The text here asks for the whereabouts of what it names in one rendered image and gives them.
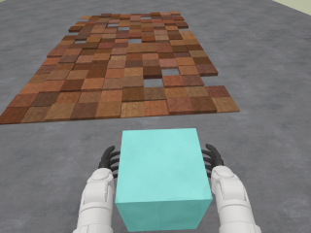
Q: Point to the carton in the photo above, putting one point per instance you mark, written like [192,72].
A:
[162,181]

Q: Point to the left robot hand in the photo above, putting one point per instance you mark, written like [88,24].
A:
[106,162]

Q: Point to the right robot forearm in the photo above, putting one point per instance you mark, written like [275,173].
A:
[233,205]

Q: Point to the right robot hand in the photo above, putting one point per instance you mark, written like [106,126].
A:
[215,159]

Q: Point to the left robot forearm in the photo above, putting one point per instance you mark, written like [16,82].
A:
[96,208]

